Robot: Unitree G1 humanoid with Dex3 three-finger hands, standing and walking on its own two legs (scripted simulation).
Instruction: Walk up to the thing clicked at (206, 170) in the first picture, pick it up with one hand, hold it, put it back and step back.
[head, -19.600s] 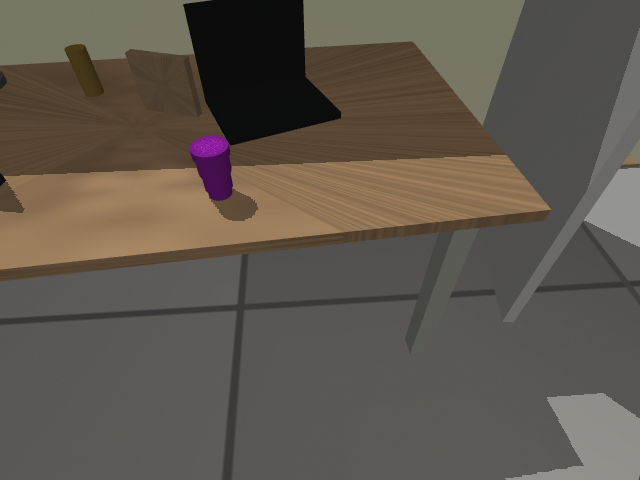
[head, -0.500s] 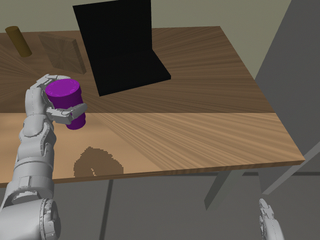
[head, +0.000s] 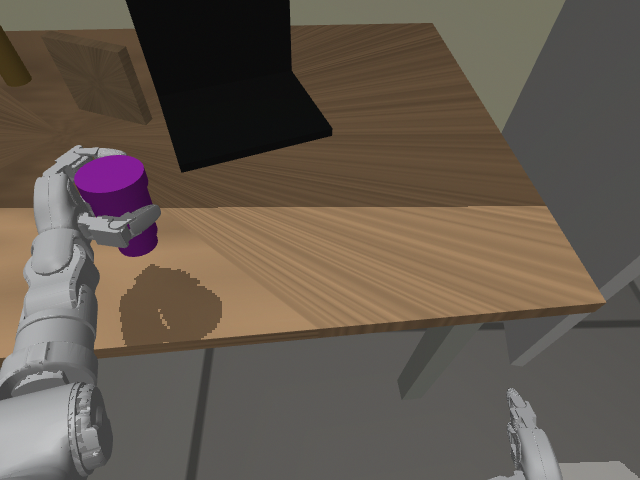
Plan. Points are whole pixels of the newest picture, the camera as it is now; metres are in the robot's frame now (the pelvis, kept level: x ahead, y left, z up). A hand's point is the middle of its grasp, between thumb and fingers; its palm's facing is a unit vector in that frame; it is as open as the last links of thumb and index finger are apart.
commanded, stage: lower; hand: left
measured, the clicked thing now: (125, 211) +0.45 +0.22 +0.10
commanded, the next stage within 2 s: loosen in 0.86 s
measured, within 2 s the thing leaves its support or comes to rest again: rests again in 0.76 s
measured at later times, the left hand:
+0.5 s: hand (130, 218) +0.47 +0.23 +0.06, palm faces +0.22 -0.97 -0.02, open 10.4 cm
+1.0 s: hand (135, 226) +0.47 +0.23 +0.04, palm faces +0.23 -0.97 -0.01, open 10.4 cm
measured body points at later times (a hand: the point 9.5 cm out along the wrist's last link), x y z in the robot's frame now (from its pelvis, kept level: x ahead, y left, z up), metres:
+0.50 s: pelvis +0.00 +0.00 -0.02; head +0.08 +0.02 +0.42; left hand +0.45 +0.28 +0.07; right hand +0.15 -0.26 -0.08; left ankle -0.01 +0.12 -0.72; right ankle +0.03 -0.13 -0.72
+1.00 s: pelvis -0.01 +0.00 -0.04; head +0.09 +0.02 +0.40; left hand +0.45 +0.28 +0.04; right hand +0.15 -0.26 -0.07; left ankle -0.01 +0.12 -0.72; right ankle +0.03 -0.13 -0.72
